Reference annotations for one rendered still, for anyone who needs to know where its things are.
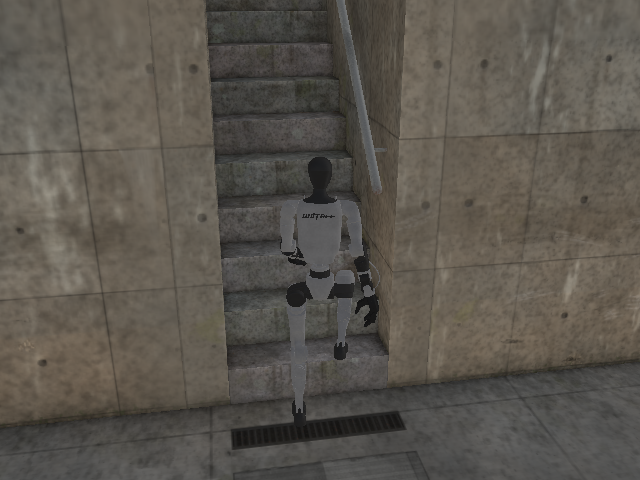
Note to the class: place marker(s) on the robot left forearm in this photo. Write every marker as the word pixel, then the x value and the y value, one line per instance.
pixel 291 255

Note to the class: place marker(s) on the robot right upper arm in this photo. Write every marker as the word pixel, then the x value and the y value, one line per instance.
pixel 351 211

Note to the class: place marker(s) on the right robot hand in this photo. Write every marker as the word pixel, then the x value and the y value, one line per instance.
pixel 374 308

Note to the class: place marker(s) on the left robot hand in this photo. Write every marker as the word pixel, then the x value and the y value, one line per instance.
pixel 297 261

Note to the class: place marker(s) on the robot right forearm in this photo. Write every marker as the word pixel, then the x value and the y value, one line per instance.
pixel 364 274

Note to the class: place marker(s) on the robot left upper arm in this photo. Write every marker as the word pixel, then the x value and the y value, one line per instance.
pixel 288 211

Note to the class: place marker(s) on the right robot shin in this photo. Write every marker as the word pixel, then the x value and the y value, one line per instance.
pixel 343 317

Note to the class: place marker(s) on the right robot thigh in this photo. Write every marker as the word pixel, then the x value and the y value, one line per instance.
pixel 344 284

